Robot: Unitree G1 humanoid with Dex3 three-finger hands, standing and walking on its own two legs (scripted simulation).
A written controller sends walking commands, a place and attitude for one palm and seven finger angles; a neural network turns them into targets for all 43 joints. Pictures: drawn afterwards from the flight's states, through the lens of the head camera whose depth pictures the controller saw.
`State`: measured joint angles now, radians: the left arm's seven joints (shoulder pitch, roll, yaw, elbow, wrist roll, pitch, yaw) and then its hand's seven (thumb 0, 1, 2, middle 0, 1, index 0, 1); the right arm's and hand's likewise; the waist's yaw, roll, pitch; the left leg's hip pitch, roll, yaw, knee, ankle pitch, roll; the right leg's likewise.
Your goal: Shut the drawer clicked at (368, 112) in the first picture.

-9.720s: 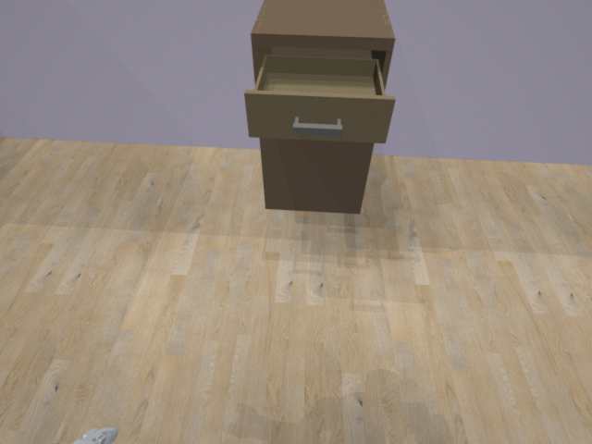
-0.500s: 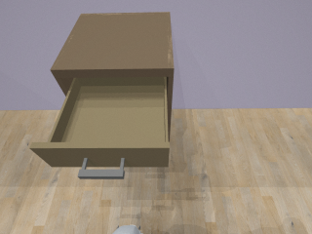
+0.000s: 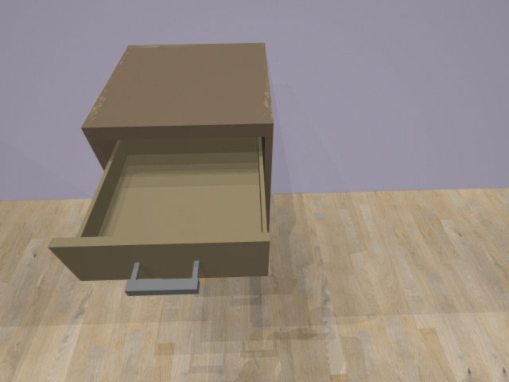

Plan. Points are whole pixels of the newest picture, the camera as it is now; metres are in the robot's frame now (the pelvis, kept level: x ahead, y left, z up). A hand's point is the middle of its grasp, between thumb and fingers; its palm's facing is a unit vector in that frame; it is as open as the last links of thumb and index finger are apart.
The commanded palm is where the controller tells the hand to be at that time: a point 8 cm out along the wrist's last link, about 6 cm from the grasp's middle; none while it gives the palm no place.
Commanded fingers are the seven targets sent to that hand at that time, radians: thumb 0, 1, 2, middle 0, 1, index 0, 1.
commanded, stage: come to a stop and stand still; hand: left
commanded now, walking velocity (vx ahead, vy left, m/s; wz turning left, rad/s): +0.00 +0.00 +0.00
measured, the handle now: (165, 276) +0.32 +0.20 -0.08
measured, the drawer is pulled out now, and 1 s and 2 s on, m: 0.30 0.30 0.30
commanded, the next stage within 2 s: look again from close up in 1.02 s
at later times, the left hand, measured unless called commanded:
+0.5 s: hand out of the picture -0.01 +0.11 -0.18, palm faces +0.08 -0.99 -0.15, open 7.4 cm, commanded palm none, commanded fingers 0.00 0.90 0.90 -0.20 -0.30 -0.20 -0.30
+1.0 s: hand out of the picture +0.02 +0.15 -0.18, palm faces +0.07 -0.98 -0.18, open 7.4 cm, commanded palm none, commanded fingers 0.00 0.90 0.90 -0.20 -0.30 -0.20 -0.30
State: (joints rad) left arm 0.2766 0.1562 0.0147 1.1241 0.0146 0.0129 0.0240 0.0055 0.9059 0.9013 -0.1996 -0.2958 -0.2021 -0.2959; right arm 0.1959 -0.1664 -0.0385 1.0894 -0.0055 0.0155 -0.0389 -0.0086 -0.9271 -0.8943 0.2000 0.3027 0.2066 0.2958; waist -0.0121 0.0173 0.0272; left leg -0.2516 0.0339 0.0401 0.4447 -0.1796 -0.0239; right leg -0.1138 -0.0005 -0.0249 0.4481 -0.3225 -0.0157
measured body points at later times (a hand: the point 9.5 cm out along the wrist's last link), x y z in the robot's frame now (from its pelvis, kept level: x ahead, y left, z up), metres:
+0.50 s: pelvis +0.02 -0.04 +0.00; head +0.04 -0.04 +0.45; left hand -0.02 +0.16 -0.16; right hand -0.02 -0.23 -0.17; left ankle +0.04 +0.13 -0.74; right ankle -0.05 -0.10 -0.74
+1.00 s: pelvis +0.04 -0.01 +0.00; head +0.06 -0.01 +0.45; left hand +0.01 +0.20 -0.16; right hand +0.05 -0.24 -0.16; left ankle +0.04 +0.13 -0.74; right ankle -0.05 -0.10 -0.74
